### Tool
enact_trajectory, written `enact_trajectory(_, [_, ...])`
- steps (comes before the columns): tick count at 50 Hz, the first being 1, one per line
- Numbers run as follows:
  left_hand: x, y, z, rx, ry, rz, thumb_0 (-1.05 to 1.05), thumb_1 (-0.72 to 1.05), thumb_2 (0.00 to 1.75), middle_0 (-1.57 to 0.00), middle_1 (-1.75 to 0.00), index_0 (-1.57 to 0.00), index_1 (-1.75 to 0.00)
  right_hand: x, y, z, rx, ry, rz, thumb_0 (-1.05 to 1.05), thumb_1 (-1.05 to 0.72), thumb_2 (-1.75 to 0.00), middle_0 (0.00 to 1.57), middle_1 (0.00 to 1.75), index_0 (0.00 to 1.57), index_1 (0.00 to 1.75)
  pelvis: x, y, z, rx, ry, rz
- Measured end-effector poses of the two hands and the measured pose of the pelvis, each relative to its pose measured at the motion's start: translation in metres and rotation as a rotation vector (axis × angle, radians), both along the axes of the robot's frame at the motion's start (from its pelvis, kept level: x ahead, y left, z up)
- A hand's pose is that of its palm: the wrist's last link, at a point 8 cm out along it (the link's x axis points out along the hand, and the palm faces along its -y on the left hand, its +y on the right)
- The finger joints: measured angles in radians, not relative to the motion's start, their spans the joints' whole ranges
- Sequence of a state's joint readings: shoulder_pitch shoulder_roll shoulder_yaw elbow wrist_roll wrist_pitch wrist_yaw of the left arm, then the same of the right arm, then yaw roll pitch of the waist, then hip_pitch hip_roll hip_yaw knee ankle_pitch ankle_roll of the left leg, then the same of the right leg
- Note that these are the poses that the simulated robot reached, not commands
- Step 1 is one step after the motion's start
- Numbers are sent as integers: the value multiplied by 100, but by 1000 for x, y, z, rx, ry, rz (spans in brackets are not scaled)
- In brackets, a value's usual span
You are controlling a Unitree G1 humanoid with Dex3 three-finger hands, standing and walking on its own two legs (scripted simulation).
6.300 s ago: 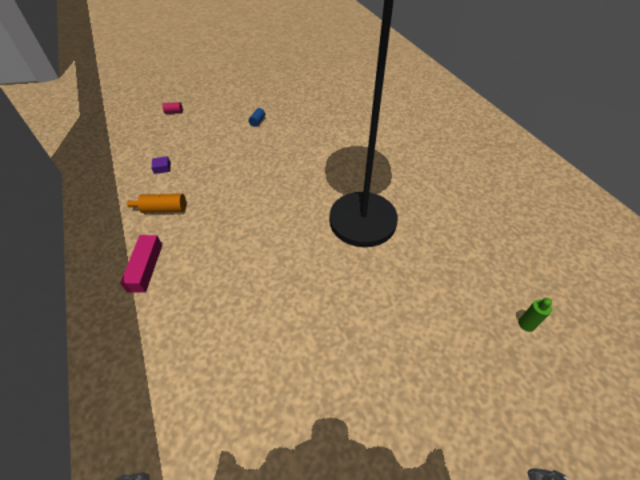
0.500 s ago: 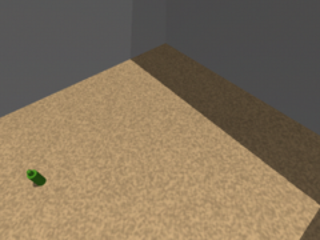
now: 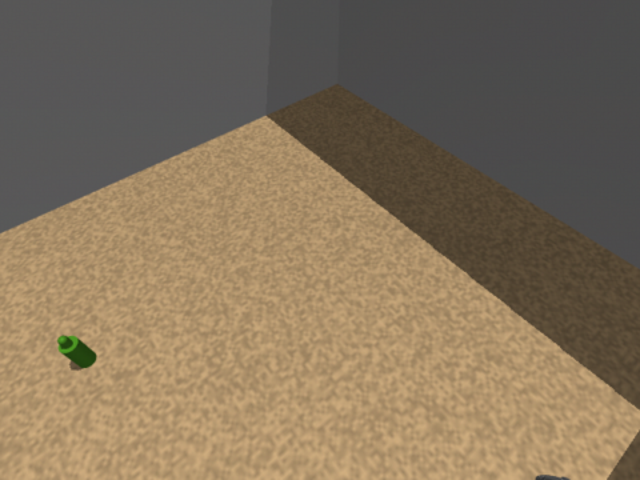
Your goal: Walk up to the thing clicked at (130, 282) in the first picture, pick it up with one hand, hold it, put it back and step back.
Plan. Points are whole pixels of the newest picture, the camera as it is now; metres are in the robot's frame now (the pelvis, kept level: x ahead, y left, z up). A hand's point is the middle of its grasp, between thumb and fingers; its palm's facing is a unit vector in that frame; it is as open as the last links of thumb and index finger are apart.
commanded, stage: stand
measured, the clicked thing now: out of the picture -0.88 +0.70 -0.75
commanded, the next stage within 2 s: walk up in 0.90 s
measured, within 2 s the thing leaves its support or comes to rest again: neither
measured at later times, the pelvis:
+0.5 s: pelvis +0.00 +0.00 +0.00, yaw +0 degrees
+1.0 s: pelvis +0.01 -0.01 +0.00, yaw -1 degrees
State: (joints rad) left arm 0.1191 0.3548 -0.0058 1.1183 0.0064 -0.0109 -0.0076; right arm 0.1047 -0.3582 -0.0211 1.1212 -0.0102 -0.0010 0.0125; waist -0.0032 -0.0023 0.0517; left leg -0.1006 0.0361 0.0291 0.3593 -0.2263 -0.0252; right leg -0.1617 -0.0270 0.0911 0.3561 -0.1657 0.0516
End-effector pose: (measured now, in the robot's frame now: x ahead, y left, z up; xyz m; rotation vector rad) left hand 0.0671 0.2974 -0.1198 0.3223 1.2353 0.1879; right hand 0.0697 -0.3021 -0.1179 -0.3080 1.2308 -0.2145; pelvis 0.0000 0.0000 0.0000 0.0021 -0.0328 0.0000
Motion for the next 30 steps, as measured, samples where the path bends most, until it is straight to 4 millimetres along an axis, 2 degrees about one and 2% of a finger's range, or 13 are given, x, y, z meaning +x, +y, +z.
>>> enact_trajectory(22, [9,-2,3,3,-20,-1,1,91,89,-20,-30,-20,-30,7,-1,-1,2,-9,1,1,-90,-90,21,30,21,30,5,-1,0,0,-4,6])
enact_trajectory(30, [6,-2,3,5,-25,4,1,91,89,-20,-30,-20,-30,4,-1,0,4,-10,6,1,-90,-90,21,30,21,30,2,-3,0,1,-7,8])
